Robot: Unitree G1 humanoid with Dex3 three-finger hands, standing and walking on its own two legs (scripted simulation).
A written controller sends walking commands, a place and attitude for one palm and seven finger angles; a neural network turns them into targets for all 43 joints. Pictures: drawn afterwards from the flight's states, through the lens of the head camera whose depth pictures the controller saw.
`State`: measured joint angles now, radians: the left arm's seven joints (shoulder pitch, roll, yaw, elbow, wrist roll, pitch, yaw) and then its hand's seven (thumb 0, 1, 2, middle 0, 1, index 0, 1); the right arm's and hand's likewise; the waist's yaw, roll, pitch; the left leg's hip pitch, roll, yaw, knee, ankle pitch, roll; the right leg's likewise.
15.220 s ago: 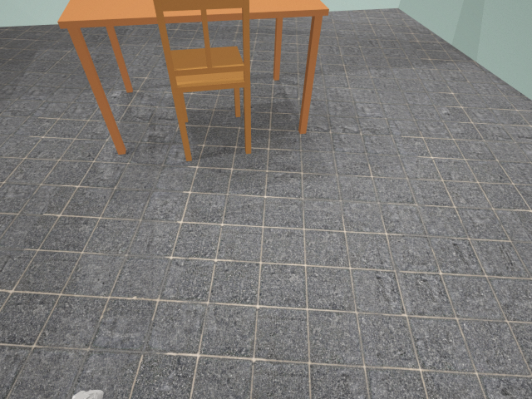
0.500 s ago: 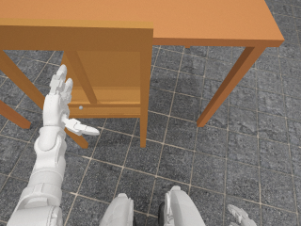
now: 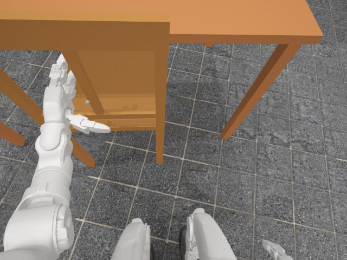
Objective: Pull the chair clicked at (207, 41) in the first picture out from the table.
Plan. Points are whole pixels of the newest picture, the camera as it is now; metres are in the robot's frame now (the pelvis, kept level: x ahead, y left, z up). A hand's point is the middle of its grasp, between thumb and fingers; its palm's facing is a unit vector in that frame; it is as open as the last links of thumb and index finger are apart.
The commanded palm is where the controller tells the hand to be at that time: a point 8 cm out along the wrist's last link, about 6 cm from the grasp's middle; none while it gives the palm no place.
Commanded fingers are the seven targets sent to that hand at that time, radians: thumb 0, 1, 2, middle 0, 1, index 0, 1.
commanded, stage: push the fingers through the gap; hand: left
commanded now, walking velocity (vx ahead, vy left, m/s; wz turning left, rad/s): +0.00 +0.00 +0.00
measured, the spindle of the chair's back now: (86, 86) +0.51 +0.19 +0.01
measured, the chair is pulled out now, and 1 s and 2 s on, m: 0.00 0.00 0.02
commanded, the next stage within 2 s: hook a spindle and tug to test in 0.58 s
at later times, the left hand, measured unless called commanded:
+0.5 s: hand (89, 93) +0.49 +0.18 +0.02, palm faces +0.03 -1.00 -0.03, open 16.9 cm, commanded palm +0.46 +0.23 +0.03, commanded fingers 0.00 -0.50 0.30 -0.06 -0.08 -0.06 -0.08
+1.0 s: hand (86, 95) +0.48 +0.19 +0.02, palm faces +0.02 -1.00 -0.01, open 15.8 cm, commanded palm +0.46 +0.23 +0.03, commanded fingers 0.00 -0.39 0.35 -0.36 -1.01 -0.36 -1.01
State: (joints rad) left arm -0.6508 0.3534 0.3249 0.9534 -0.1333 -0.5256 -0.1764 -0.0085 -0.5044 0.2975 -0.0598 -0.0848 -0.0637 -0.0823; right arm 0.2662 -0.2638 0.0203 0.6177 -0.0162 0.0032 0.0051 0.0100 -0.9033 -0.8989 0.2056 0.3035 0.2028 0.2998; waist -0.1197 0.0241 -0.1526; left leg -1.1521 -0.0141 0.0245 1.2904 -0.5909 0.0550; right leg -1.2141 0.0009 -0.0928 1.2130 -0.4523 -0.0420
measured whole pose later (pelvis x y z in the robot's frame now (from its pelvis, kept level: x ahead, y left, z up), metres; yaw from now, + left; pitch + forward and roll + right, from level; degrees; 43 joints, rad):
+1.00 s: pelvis +0.00 +0.01 +0.00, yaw -1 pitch +27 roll -3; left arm -0.73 0.38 0.34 1.01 -0.13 -0.52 -0.19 -0.01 -0.51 0.30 -0.20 -0.52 -0.20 -0.52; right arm 0.28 -0.26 0.02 0.61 -0.02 0.06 0.02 0.01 -0.90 -0.90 0.21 0.30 0.20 0.30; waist -0.14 0.03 -0.15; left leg -1.17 -0.01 0.01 1.30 -0.60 0.07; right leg -1.22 0.01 -0.10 1.20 -0.45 -0.03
